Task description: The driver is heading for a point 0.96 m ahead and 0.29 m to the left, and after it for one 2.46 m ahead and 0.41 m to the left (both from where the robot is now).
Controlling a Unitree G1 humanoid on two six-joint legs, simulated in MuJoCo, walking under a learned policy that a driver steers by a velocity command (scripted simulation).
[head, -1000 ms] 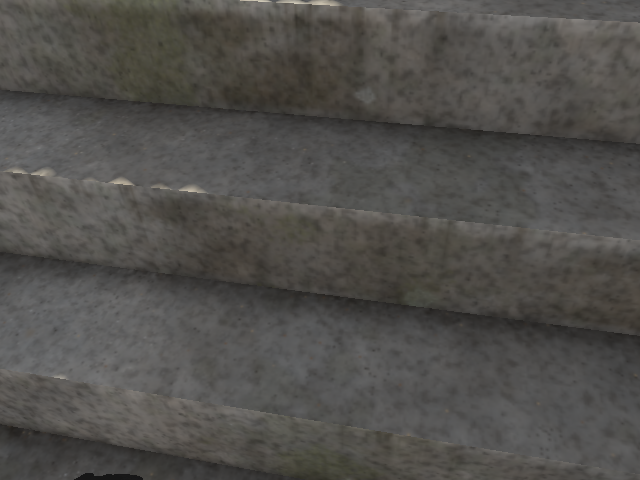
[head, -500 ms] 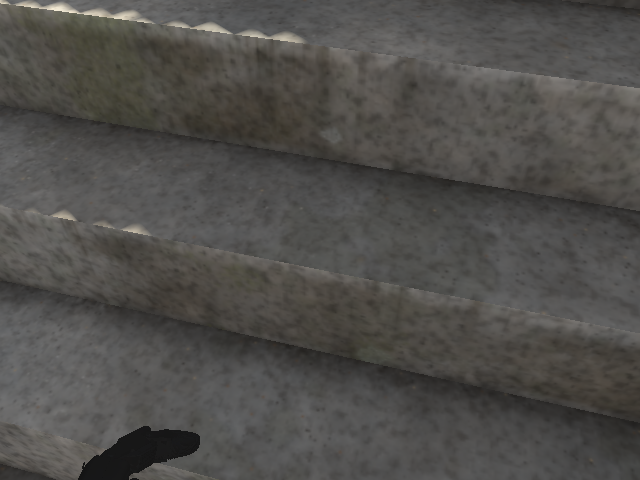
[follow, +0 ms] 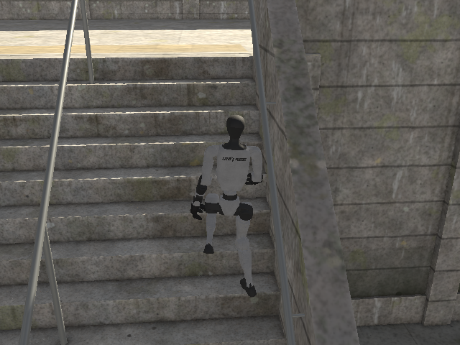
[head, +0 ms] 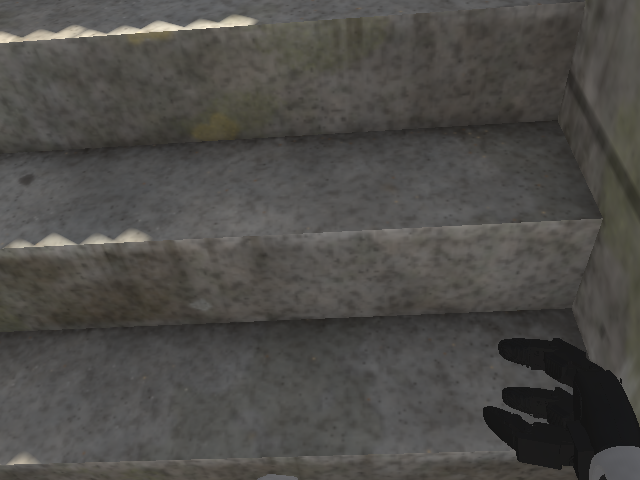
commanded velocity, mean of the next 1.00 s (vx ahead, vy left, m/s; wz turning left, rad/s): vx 0.02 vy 0.00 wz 0.43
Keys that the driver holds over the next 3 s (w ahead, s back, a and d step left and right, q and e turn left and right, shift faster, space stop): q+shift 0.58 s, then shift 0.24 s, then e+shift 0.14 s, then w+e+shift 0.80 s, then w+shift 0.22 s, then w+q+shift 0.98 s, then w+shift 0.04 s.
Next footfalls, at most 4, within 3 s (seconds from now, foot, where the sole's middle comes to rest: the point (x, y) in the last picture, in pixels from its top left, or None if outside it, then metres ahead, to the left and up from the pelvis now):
0.18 left None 0.21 0.20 -0.55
0.74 right None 0.22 0.07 -0.55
1.08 left None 0.00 0.30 -0.76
1.44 right None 0.20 0.26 -0.55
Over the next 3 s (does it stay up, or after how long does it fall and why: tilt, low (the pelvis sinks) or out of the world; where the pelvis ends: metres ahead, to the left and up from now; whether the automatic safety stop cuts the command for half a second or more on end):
stays up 0.81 0.27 0.65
